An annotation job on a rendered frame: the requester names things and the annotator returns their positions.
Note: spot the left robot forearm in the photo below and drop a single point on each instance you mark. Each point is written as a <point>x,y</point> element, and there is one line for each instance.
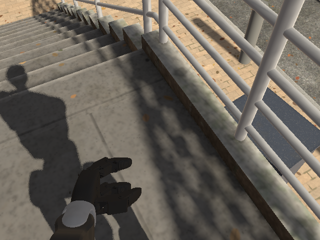
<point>77,222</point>

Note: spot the left robot hand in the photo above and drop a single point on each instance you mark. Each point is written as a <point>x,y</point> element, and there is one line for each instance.
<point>107,198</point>

